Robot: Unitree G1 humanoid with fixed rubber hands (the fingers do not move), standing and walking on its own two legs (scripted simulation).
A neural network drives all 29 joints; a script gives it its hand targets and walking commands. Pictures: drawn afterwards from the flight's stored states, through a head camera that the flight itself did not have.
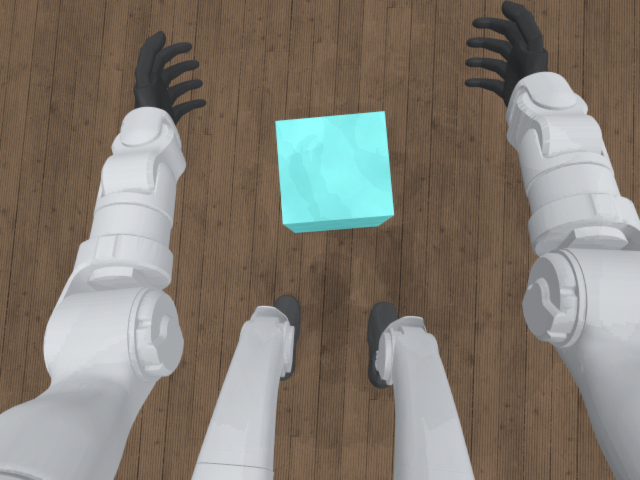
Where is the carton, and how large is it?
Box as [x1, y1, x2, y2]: [275, 111, 393, 232]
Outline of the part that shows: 384,111 275,121 283,224 294,232 363,227 378,225 393,215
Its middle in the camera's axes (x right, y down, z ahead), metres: +0.04 -0.12 +0.86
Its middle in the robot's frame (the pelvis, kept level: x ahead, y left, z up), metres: +0.51 +0.03 -0.52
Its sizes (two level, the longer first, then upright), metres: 0.210 0.200 0.250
